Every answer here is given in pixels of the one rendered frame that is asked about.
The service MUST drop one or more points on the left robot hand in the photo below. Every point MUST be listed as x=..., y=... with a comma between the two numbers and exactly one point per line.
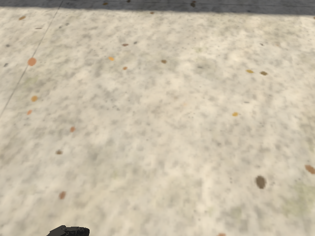
x=69, y=231

